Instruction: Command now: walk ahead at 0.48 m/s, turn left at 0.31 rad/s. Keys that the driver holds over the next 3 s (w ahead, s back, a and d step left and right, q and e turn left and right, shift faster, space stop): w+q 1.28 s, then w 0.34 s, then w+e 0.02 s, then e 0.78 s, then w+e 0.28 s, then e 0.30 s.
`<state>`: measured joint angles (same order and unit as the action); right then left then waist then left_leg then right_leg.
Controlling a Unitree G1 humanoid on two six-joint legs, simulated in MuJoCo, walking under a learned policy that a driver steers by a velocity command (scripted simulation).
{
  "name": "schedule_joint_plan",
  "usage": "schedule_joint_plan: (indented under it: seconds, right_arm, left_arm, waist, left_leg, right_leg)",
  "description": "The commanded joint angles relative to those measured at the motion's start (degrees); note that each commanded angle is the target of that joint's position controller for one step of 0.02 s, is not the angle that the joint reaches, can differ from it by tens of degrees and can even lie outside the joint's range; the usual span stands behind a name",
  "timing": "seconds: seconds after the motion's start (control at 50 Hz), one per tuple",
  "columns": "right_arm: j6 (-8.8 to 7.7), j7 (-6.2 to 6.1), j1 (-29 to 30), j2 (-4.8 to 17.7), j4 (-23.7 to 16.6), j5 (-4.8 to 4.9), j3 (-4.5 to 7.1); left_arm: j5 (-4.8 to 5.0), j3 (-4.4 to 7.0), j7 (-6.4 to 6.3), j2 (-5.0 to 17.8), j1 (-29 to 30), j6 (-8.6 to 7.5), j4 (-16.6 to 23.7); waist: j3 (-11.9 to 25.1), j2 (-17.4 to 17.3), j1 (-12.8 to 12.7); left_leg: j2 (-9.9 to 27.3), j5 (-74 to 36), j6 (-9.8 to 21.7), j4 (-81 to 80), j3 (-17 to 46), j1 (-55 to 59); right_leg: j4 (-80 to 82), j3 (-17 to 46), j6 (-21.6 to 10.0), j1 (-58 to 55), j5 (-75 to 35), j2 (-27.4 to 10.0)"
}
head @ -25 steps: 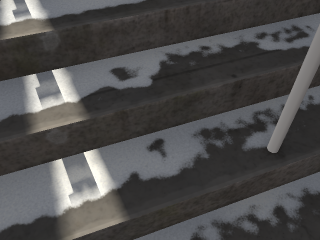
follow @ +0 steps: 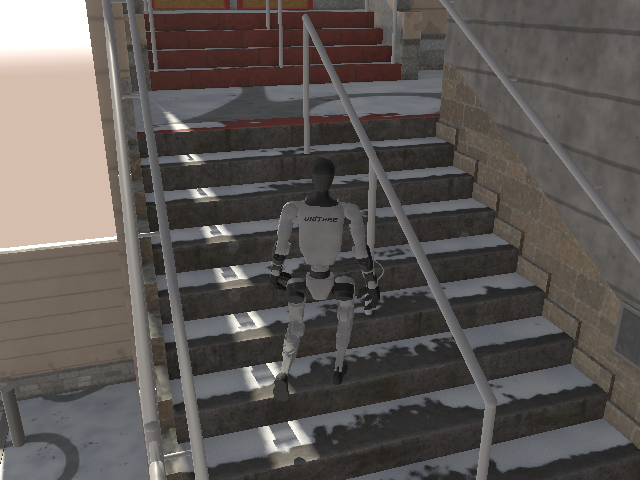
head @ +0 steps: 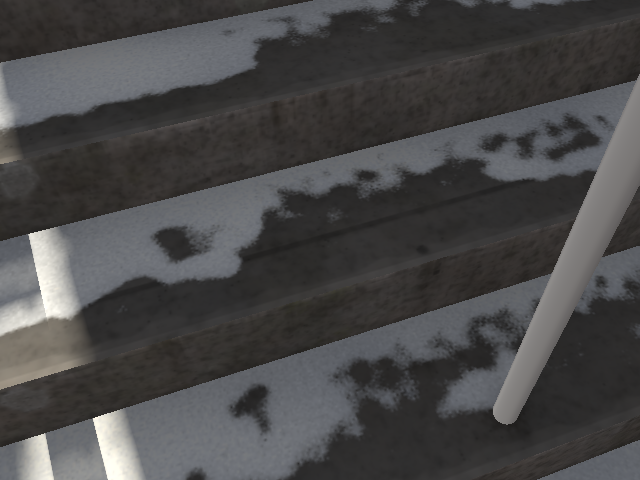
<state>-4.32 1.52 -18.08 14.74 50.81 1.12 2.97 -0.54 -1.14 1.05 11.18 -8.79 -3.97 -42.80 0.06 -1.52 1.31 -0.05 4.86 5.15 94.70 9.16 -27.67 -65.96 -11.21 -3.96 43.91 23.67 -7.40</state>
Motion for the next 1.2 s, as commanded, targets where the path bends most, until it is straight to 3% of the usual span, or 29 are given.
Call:
schedule_joint_plan:
  seconds: [0.02, 0.08, 0.14, 0.24, 0.3, 0.38, 0.44, 0.48, 0.5, 0.54, 0.56, 0.58, 0.6, 0.64, 0.68, 0.74, 0.78, 0.8, 0.86, 0.94, 0.98, 1.04, 1.06, 1.08, 1.1, 1.12, 1.14, 1.16, 1.2]
  right_arm:
    - [0.71, 1.23, 4.19, -5.73, -10.93, 0.6, -2.46]
    - [2.24, 1.71, 1.7, -10.87, -11.79, -0.04, -4.94]
    - [4.09, -0.3, 3.95, -6.42, -10.58, -1.99, -4.17]
    - [5.79, -1.1, 12.49, -8.3, -12.5, -2.83, -5.01]
    - [5.69, -1.49, 18.17, -7.91, -16.29, -1.86, -5.24]
    - [5.32, -0.37, 28.91, -8.7, -22.81, -1.03, -7.04]
    - [4.29, 2.1, 31.9, -10.77, -25.06, 0.37, -8.82]
    - [3.6, 2.64, 30.72, -12.87, -24.55, 0.06, -8.96]
    - [3.45, 2.27, 26.04, -11.34, -23.15, -0.35, -7.89]
    - [3.2, 1.94, 11.47, -1.15, -19.04, 0.84, -3.11]
    - [3.45, 1.87, 2.94, 4.03, -15.59, 0.37, -0.41]
    - [4.42, 0.61, -3.56, 12.61, -13.13, -0.43, 2.87]
    - [4.26, -0.75, -2.88, 14.26, -12.73, -2.44, 3.15]
    - [2.67, 0.13, -4.68, 1.12, -7.78, -3.23, -1.2]
    - [1.4, 0.71, 0.33, -4.5, -4.83, -1.56, -3.0]
    - [1.73, 1.66, 0.26, -3.6, -2.21, -2.32, -2.97]
    - [1.53, 1.07, 2.83, -3.75, -3.43, -2.7, -3.17]
    - [1.4, 0.83, 3.49, -4.44, -4.0, -2.51, -3.69]
    - [2.23, 0.13, -7.82, -3.91, 1.09, -2.89, -3.91]
    - [3.62, -2.16, -16.39, -3.87, 2.06, -0.46, -2.87]
    - [3.52, -3.47, -10.65, -0.85, 0.08, 0.71, -1.62]
    - [2.16, -4.25, -5.59, 8.04, -0.44, 0.02, 0.36]
    - [0.42, -3.75, 2.99, 8.02, -3.6, -0.58, 0.79]
    - [-0.98, -2.26, 4.99, 0.38, -7.99, 0.1, 0.28]
    - [-1.44, -0.14, 3.22, -3.74, -8.0, -2.11, -0.84]
    - [-0.86, 1.92, 6.11, -3.05, -11.09, -1.54, -0.4]
    - [0.6, 2.09, 9.91, -5.17, -14.64, -1.1, -1.42]
    - [1.74, 2.28, 10.67, -7.0, -16.15, -1.2, -2.27]
    - [3.4, 2.04, 3.53, -8.78, -14.42, 0.28, -3.47]
  left_arm:
    - [-1.52, 0.27, 0.21, -3.87, -3.6, -1.68, -5.56]
    - [-1.02, 0.89, 0.12, -3.98, -4.93, -2.01, -8.87]
    - [-3.55, -0.45, -1.14, -2.89, -4.29, -1.97, -7.88]
    - [-2.75, -1.28, -2.46, -0.74, -18.09, -0.23, -11.47]
    - [-2.24, -0.18, -4.27, 2.63, -20.56, 0.11, -10.9]
    - [-1.16, 0.46, -6.69, 1.42, -25.58, 1.11, -13.25]
    - [-0.56, 2.71, -7.09, 6.55, -23.05, 1.66, -12.98]
    - [0.79, 2.67, -5.55, 7.69, -20.62, 1.29, -14.36]
    - [0.74, 3.03, -5.33, 10.69, -20.89, 1.44, -14.96]
    - [0.72, 3.52, -4.6, 14.52, -17.86, 1.84, -11.95]
    - [0.99, 4.02, -4.44, 16.34, -13.26, 1.57, -8.12]
    - [0.15, 2.68, -3.18, 9.5, -9.1, -0.45, -2.05]
    - [-0.07, 2.7, -0.78, 7.87, -3.94, -3.65, -1.05]
    - [1.86, 2.41, 2.28, 2.65, 0.99, -4.83, 3.93]
    - [-1.81, 0.4, 1.54, -2.33, 3.11, -3.86, 6.56]
    - [-0.94, -1.73, 1.46, -4.58, -4.46, -2.99, 6.42]
    - [0.53, -2.38, 0.56, -3.4, -0.35, -2.39, 7.6]
    - [-0.37, -2.59, 0.4, -2.81, 2.52, -2.24, 8.61]
    - [0.16, -4.32, 0.62, -7.19, 7.88, -2.19, 9.65]
    - [-1.77, -8.0, 1.03, -12.12, 30.82, -3.72, 20.3]
    - [-0.69, -6.32, 0.42, -8.57, 25.48, -3.61, 19.6]
    - [0.51, 1.37, -1.61, 5.95, 0.77, -2.88, 13.97]
    - [-0.04, 3.47, -1.32, 11.54, -12.47, -2.95, 9.38]
    - [-2.81, 5.65, -1.84, 17.72, -18.42, -2.55, 6.0]
    - [-3.68, 5.48, -3.74, 14.28, -13.58, -1.06, 6.14]
    - [-0.77, 3.91, -4.77, 7.02, -8.36, 0.43, 4.57]
    - [-0.88, 2.33, -5.03, 0.24, -5.32, 1.46, 1.66]
    - [-2.11, 0.75, -4.36, -6.28, -3.87, 1.95, -1.37]
    - [-2.45, 0.2, -3.57, -8.91, -3.1, 1.28, -5.34]
  waist:
    - [2.49, 3.01, 2.53]
    - [-0.24, 4.37, 5.96]
    - [-0.54, 2.79, 4.78]
    - [-5.3, 4.02, -0.71]
    - [-5.46, 4.75, -2.7]
    - [-6.15, 5.33, -5.62]
    - [-4.19, 2.06, -4.94]
    - [0.08, 3.78, -1.08]
    - [4.03, 9.53, 1.78]
    - [10.63, 17.93, 8.84]
    - [14.82, 18.51, 12.33]
    - [14.59, 0.23, 10.52]
    - [22.45, -8.13, 8.24]
    - [9.14, -0.51, 2.2]
    - [-1.71, 4.04, -3.62]
    - [-0.6, 0.65, -7.85]
    - [-2.02, 2.8, -8.44]
    - [-1.13, 3.13, -8.53]
    - [0.3, -6.41, -3.13]
    - [-0.04, -3.58, 3.74]
    - [3.08, -8.31, -1.58]
    - [16.29, -13.52, -15.25]
    - [23.52, -8.76, -20.88]
    - [30.32, 21.64, -17.3]
    - [31.96, 29.53, -13.77]
    - [17.9, 17.92, -9.83]
    - [6.09, 10.74, -5.98]
    - [-0.35, 4.47, -1.87]
    - [-4.14, 3.87, 2.71]
  left_leg:
    - [1.81, -5.08, 4.73, 18.81, 2.55, -19.55]
    - [3.07, -8.27, 5.25, 19.66, 2.38, -31.29]
    - [-0.23, -15.7, 1.74, 20.45, -3.86, -32.86]
    - [-0.22, -10.17, 0.43, 30.05, -4.94, -52.16]
    - [1.28, -6.26, -1.72, 29.57, -5.48, -59.83]
    - [6.19, 3.44, -2.21, 16.95, -11.28, -63.42]
    - [11.2, 13.36, -0.59, -1.2, -17.63, -51.41]
    - [6.29, 18.13, 3.37, -12.26, -24.82, -29.63]
    - [0.47, 21.4, 5.28, -10.92, -28.34, -20.96]
    - [-7.83, 25.89, 9.1, -27.96, -26.85, -2.66]
    - [-8.31, 21.82, 10.6, -39.35, -17.48, 12.86]
    - [5.08, 36.39, 18.51, -55.09, 16.69, 28.61]
    - [12.88, 48.58, 20.08, -78.01, 47.3, 30.28]
    - [13.16, 43.34, 10.97, -76.86, 38.49, 15.27]
    - [7.46, 28.59, 7.63, -71.98, 18.24, 1.01]
    - [5.25, 7.17, 5.53, -70.92, 8.02, 5.52]
    - [4.03, 9.11, 4.61, -72.58, 2.47, -3.22]
    - [2.37, 7.11, 4.52, -72.88, 0.16, -7.43]
    - [4.99, 8.71, 6.8, -72.81, 6.66, 4.89]
    - [8.37, 8.98, 9.0, -85.56, 16.29, 8.9]
    - [8.86, -6.83, 8.91, -90.34, 11.11, 9.61]
    - [8.79, -81.21, 4.89, -66.24, 6.23, 24.31]
    - [6.58, -78.34, 4.66, -50.51, 5.53, 17.16]
    - [-4.55, -34.49, 1.08, -27.4, 2.96, -4.52]
    - [-10.13, 0.64, -0.8, 0.25, 9.91, -14.41]
    - [-6.3, 3.38, -0.39, 12.92, 6.24, -22.08]
    - [-3.7, 3.12, 0.87, 17.44, 1.31, -27.0]
    - [-1.52, 2.3, 2.25, 18.84, -1.11, -28.22]
    - [-0.06, 1.45, 2.98, 23.97, -0.8, -28.82]
  right_leg:
    - [40.76, 30.27, 1.46, -14.33, 13.49, -13.54]
    - [43.88, 15.51, 3.96, -15.96, 0.62, -10.94]
    - [47.84, 3.64, 3.96, -14.3, -6.74, -9.47]
    - [48.08, 2.28, 2.92, -28.68, -8.68, -10.06]
    - [51.11, 1.97, 1.77, -38.67, -10.95, -12.91]
    - [56.33, -0.66, 2.23, -46.73, -12.88, -11.61]
    - [61.01, -5.6, 0.3, -48.48, -31.72, -12.59]
    - [57.07, -11.16, -1.13, -44.74, -71.73, -12.14]
    - [51.38, -11.4, -3.29, -46.63, -102.62, -12.61]
    - [34.29, -8.4, -5.31, -48.84, -124.68, -12.54]
    - [21.35, -6.45, -4.8, -40.71, -114.16, -10.69]
    - [-3.62, -3.58, 0.5, -12.06, -65.93, 0.07]
    - [-24.26, 13.9, 0.77, -5.9, -17.08, 10.49]
    - [-41.95, 20.47, -2.73, 4.57, -17.47, 7.77]
    - [-49.92, 16.9, -4.45, 12.33, -19.81, 4.51]
    - [-61.92, 15.5, -4.53, 24.68, -19.34, 3.81]
    - [-51.11, 13.94, -2.98, 22.85, -20.93, 1.31]
    - [-44.62, 11.58, -2.11, 18.58, -25.75, 1.28]
    - [-62.11, 7.87, -0.13, 35.16, -20.63, 2.35]
    - [-30.71, 4.06, 2.04, 30.97, -10.04, 1.26]
    - [-12.34, 1.83, 1.91, 9.94, -0.62, 1.85]
    - [3.28, 6.84, -2.3, -18.0, 8.55, 8.8]
    - [10.85, 19.89, -5.56, -34.28, 8.25, 2.62]
    - [35.94, 51.59, -12.06, -53.06, 10.83, -8.35]
    - [50.14, 79.2, -16.59, -52.66, 16.12, -17.73]
    - [48.81, 70.98, -14.66, -40.93, 24.95, -17.81]
    - [44.36, 56.45, -11.83, -27.79, 26.49, -16.58]
    - [39.8, 43.14, -8.16, -16.94, 20.96, -14.51]
    - [41.26, 27.56, -3.42, -10.83, 8.22, -12.0]
